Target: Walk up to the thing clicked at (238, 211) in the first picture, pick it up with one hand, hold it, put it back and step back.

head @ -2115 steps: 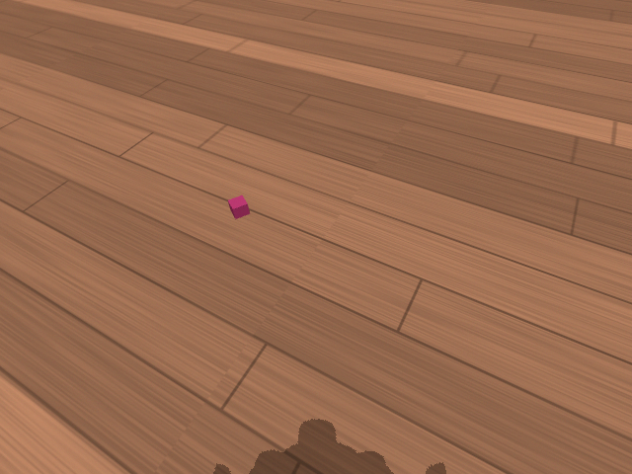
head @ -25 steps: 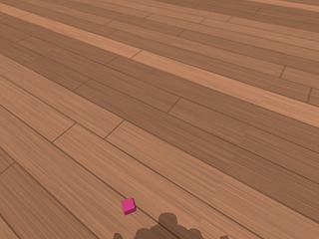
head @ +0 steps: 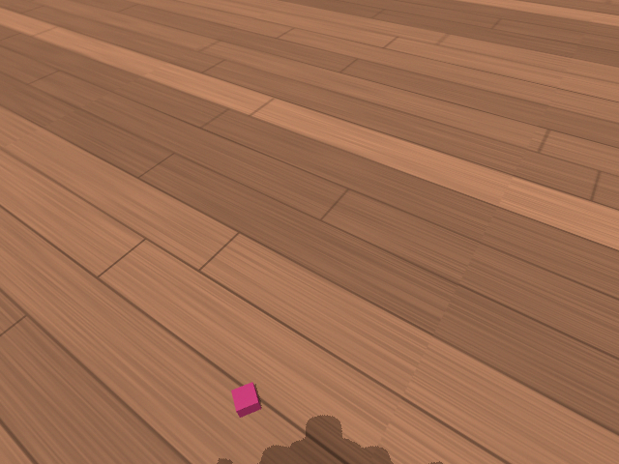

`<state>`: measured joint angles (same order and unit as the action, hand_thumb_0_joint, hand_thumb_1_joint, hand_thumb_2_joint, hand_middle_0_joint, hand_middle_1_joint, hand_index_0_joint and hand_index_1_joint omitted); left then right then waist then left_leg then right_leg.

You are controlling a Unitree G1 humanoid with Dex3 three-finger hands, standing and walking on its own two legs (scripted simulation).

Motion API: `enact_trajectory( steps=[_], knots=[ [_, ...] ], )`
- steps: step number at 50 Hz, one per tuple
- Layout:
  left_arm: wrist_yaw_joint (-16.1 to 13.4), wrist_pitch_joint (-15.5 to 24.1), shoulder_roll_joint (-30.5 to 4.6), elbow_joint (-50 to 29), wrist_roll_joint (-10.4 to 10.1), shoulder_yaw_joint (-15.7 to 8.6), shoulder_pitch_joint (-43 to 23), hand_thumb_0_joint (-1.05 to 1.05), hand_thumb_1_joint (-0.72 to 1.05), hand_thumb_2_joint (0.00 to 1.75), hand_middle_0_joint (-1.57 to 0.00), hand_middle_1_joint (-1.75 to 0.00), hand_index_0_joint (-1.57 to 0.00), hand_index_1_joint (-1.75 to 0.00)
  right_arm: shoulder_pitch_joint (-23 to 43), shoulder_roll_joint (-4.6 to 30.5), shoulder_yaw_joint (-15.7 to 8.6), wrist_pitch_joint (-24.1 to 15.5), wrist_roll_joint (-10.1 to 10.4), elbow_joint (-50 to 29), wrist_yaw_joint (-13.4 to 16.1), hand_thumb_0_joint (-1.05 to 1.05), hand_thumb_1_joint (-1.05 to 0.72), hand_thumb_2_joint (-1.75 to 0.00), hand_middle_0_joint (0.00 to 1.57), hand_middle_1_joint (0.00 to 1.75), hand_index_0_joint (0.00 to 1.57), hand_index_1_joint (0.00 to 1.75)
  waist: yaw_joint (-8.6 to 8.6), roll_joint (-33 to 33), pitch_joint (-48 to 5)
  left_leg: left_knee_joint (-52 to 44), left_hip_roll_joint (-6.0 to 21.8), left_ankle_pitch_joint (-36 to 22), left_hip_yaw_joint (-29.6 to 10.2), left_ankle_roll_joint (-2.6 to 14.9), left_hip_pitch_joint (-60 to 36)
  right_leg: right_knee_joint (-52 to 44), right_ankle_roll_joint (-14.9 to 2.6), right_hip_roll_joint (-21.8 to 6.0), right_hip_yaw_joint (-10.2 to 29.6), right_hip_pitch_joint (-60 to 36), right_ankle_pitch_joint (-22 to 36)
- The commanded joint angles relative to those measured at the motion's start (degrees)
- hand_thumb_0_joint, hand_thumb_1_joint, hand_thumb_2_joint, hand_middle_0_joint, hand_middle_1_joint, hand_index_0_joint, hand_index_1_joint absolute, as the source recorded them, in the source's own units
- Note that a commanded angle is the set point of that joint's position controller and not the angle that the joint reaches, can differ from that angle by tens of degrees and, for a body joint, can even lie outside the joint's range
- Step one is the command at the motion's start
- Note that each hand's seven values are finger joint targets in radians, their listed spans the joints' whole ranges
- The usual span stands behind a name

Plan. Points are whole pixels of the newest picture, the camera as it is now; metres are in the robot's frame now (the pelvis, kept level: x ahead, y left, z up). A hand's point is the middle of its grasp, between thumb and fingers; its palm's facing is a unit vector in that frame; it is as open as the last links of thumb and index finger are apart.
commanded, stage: stand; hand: left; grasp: from above
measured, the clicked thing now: (246, 399) +0.45 +0.28 -0.75
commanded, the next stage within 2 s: step back in 0.16 s
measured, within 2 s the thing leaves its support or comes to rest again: neither
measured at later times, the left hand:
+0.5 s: hand out of the picture +0.09 +0.31 -0.18, palm faces -0.03 -0.93 -0.36, open 7.4 cm
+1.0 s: hand out of the picture +0.00 +0.32 -0.16, palm faces -0.09 -0.91 -0.41, open 7.4 cm
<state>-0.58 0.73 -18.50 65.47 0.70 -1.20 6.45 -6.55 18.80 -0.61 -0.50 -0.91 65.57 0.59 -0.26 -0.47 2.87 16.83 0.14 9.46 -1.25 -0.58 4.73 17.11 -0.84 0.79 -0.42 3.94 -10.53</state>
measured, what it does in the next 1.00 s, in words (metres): walks backwards: left foot, then right foot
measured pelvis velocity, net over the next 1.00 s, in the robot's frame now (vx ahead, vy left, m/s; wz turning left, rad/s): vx -0.12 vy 0.06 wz -0.07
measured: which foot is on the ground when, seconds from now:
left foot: down 0.00-0.26, up 0.28-0.46, down 0.48-0.96, up 0.98-1.00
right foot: down 0.00-0.50, up 0.52-0.88, down 0.90-1.00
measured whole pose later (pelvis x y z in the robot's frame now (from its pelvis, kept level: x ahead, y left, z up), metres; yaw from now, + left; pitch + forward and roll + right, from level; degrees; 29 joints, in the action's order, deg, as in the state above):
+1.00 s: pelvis -0.12 +0.06 -0.02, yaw -4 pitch -3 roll +0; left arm -0.2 -2.4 -20.4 50.1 1.6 -4.0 8.0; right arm -6.1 20.3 -2.8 2.5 0.0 51.5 1.4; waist -1.1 -2.2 10.5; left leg 43.4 -2.9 22.4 0.0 1.9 19.0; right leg 36.0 -2.9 4.2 2.6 14.8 -17.8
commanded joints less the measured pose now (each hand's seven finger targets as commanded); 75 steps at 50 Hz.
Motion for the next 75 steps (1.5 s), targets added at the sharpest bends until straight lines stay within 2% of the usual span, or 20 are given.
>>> enact_trajectory(
  steps=[1,7,11,15,17,22,24,25,26,31,39,45,49,55,60,65,67,68,72,75],
  knots=[
    [-0.6,1.2,-12.2,-4.0,0.0,-2.1,-2.5,0.00,0.90,0.90,-0.20,-0.30,-0.20,-0.30,2.2,11.9,-2.0,-1.2,0.1,-3.2,0.5,0.00,-0.90,-0.90,0.20,0.30,0.20,0.30,0.10,0.2,-3.6,-1.8,7.0,-7.8,-5.1,1.62,-0.5,-2.4,-0.50,-7.8,5.8,0.5,7.5],
    [-0.5,1.1,-12.4,-3.7,-0.1,-1.9,-1.9,0.00,0.90,0.90,-0.20,-0.30,-0.20,-0.30,1.8,11.8,-1.9,-1.1,0.1,-3.1,0.3,0.00,-0.90,-0.90,0.20,0.30,0.20,0.30,0.15,0.5,-2.4,-2.7,6.8,-5.0,-5.3,1.52,0.3,-3.0,-0.56,-7.6,5.9,1.7,4.2],
    [-1.1,0.4,-17.4,-7.1,-0.8,-5.4,0.2,0.00,0.90,0.90,-0.20,-0.30,-0.20,-0.30,1.8,13.1,-2.8,0.5,0.9,-5.9,0.1,0.00,-0.90,-0.90,0.20,0.30,0.20,0.30,-0.10,4.4,-1.6,13.9,1.7,-9.1,-1.6,2.22,5.5,1.4,-5.39,-11.7,10.3,4.3,23.3],
    [-1.4,0.1,-18.3,-12.2,0.5,-6.1,-3.7,0.00,0.90,0.90,-0.20,-0.30,-0.20,-0.30,-1.7,13.1,-4.0,2.2,0.4,-7.8,-0.2,0.00,-0.90,-0.90,0.20,0.30,0.20,0.30,-0.30,9.7,-5.2,34.1,-2.6,21.1,-2.4,2.18,11.0,2.3,-14.97,-21.4,17.7,6.2,26.2],
    [-1.4,-0.3,-17.3,-14.2,0.8,-6.0,-5.4,0.00,0.90,0.90,-0.20,-0.30,-0.20,-0.30,-3.4,13.5,-4.2,2.5,0.7,-8.7,-0.4,0.00,-0.90,-0.90,0.20,0.30,0.20,0.30,-1.20,9.4,-6.2,35.0,-1.6,21.7,-3.7,2.97,11.5,5.2,-14.24,-20.2,14.3,6.9,27.1],
    [-1.1,-2.1,-16.3,-17.2,0.2,-5.0,-5.5,0.00,0.90,0.90,-0.20,-0.30,-0.20,-0.30,-5.2,12.4,-4.2,1.0,0.2,-10.6,0.1,0.00,-0.90,-0.90,0.20,0.30,0.20,0.30,-1.90,5.7,-7.2,6.2,0.0,-3.3,-0.2,2.05,8.8,17.3,-6.01,-11.6,8.0,1.8,24.9],
    [-1.0,-2.8,-12.9,-18.9,-1.0,-4.5,-4.9,0.00,0.90,0.90,-0.20,-0.30,-0.20,-0.30,-5.0,17.9,-6.0,0.7,-1.2,-11.5,0.5,0.00,-0.90,-0.90,0.20,0.30,0.20,0.30,-1.16,-8.6,-7.2,5.3,10.8,-35.6,-14.4,4.69,-1.3,28.8,-1.22,0.5,3.5,15.3,1.8],
    [-1.4,-3.3,-11.7,-18.5,-0.8,-4.4,-4.0,0.00,0.90,0.90,-0.20,-0.30,-0.20,-0.30,-4.7,19.0,-6.3,0.6,-1.5,-12.0,0.6,0.00,-0.90,-0.90,0.20,0.30,0.20,0.30,-0.69,-8.9,-6.3,6.2,14.6,-40.9,-17.7,8.31,-5.3,34.1,-0.90,5.3,5.7,23.1,-22.1],
    [-1.8,-3.6,-12.3,-18.6,-0.3,-4.3,-2.2,0.00,0.90,0.90,-0.20,-0.30,-0.20,-0.30,-4.9,20.3,-6.5,0.6,-0.9,-12.8,0.7,0.00,-0.90,-0.90,0.20,0.30,0.20,0.30,-1.30,-7.7,-7.2,8.6,17.4,-46.3,-17.7,11.68,-4.3,40.0,-0.63,5.4,8.9,22.9,-26.5],
    [-1.7,-4.1,-13.5,-17.5,-0.8,-4.7,0.1,0.00,0.90,0.90,-0.20,-0.30,-0.20,-0.30,1.0,15.6,-5.5,0.6,-0.7,-15.7,2.2,0.00,-0.90,-0.90,0.20,0.30,0.20,0.30,1.41,-7.9,-5.2,9.0,10.0,-37.9,-8.9,4.46,-4.7,46.3,-0.74,5.4,11.5,26.0,-14.8],
    [-1.3,-3.0,-13.0,-19.8,0.3,-5.4,-1.3,0.00,0.90,0.90,-0.20,-0.30,-0.20,-0.30,-3.8,15.7,-6.2,0.9,0.0,-17.5,2.3,0.00,-0.90,-0.90,0.20,0.30,0.20,0.30,-2.31,-5.4,-4.3,10.7,13.3,-32.0,-10.9,9.63,-5.8,28.6,0.98,1.8,6.7,20.1,-15.4],
    [-0.5,-2.0,-12.5,-17.9,1.3,-5.9,5.3,0.00,0.90,0.90,-0.20,-0.30,-0.20,-0.30,0.7,16.4,-6.1,1.0,0.7,-19.0,1.6,0.00,-0.90,-0.90,0.20,0.30,0.20,0.30,1.07,-2.8,-7.2,14.1,12.6,-17.9,-12.0,8.76,3.4,10.8,-2.37,0.0,4.8,6.5,1.3],
    [-0.4,-1.3,-19.5,-22.3,1.1,-7.4,0.2,0.00,0.90,0.90,-0.20,-0.30,-0.20,-0.30,1.2,13.3,-5.3,2.0,0.9,-19.0,1.5,0.00,-0.90,-0.90,0.20,0.30,0.20,0.30,2.00,17.2,-1.8,43.7,-6.2,26.7,-3.7,0.37,14.4,2.0,-18.67,-22.3,32.3,12.8,18.8],
    [-1.1,-1.6,-14.3,-24.8,1.3,-6.6,-1.0,0.00,0.90,0.90,-0.20,-0.30,-0.20,-0.30,-4.4,13.9,-4.4,1.8,0.9,-17.2,1.3,0.00,-0.90,-0.90,0.20,0.30,0.20,0.30,1.01,4.8,-3.4,49.9,-7.9,20.5,-6.4,-0.44,18.9,7.2,-11.96,-11.3,15.0,7.0,23.6],
    [-1.1,-2.5,-14.8,-25.8,1.6,-6.9,2.7,0.00,0.90,0.90,-0.20,-0.30,-0.20,-0.30,-5.0,12.9,-4.1,1.2,0.7,-18.9,1.8,0.00,-0.90,-0.90,0.20,0.30,0.20,0.30,2.57,10.9,-9.7,29.5,-2.9,22.3,-2.8,-1.23,20.0,10.5,-11.91,-12.9,14.8,-7.9,26.8],
    [0.0,-4.2,-15.5,-27.1,0.5,-6.2,0.8,0.00,0.90,0.90,-0.20,-0.30,-0.20,-0.30,-9.2,14.2,-5.8,0.9,-0.7,-16.4,1.3,0.00,-0.90,-0.90,0.20,0.30,0.20,0.30,-0.68,7.6,-7.7,5.4,-0.9,0.4,-1.1,1.62,3.8,14.9,-4.84,-8.2,12.5,8.2,8.7],
    [-0.1,-4.0,-12.7,-27.4,0.4,-6.1,0.1,0.00,0.90,0.90,-0.20,-0.30,-0.20,-0.30,-5.3,22.9,-7.4,0.8,-2.1,-18.1,0.8,0.00,-0.90,-0.90,0.20,0.30,0.20,0.30,-0.75,-13.2,-3.6,-1.8,19.4,1.0,-27.0,10.49,3.9,31.8,-0.34,6.3,5.2,26.4,-20.8],
    [-0.9,-3.9,-15.2,-27.8,1.6,-7.5,-3.8,0.00,0.90,0.90,-0.20,-0.30,-0.20,-0.30,-3.2,25.2,-7.9,0.6,-1.5,-19.4,0.7,0.00,-0.90,-0.90,0.20,0.30,0.20,0.30,-3.67,-14.0,-0.6,-2.6,25.5,-0.9,-30.7,17.45,16.6,44.6,0.84,5.1,10.3,21.2,-26.9],
    [-0.2,-4.1,-14.0,-23.4,0.1,-7.5,4.9,0.00,0.90,0.90,-0.20,-0.30,-0.20,-0.30,4.4,16.5,-5.4,-0.4,-1.8,-21.1,1.4,0.00,-0.90,-0.90,0.20,0.30,0.20,0.30,4.08,-5.9,0.7,3.8,12.1,-14.9,-9.8,9.95,10.9,56.4,-0.39,7.1,13.5,25.4,-15.5],
    [-0.1,-3.9,-13.8,-23.4,0.5,-7.7,4.6,0.00,0.90,0.90,-0.20,-0.30,-0.20,-0.30,-0.9,16.2,-5.7,-0.4,-1.2,-20.4,1.5,0.00,-0.90,-0.90,0.20,0.30,0.20,0.30,1.02,-6.6,-1.2,7.4,12.4,-19.2,-10.5,11.58,1.6,53.3,2.33,6.1,12.0,27.1,-15.7]
  ],
)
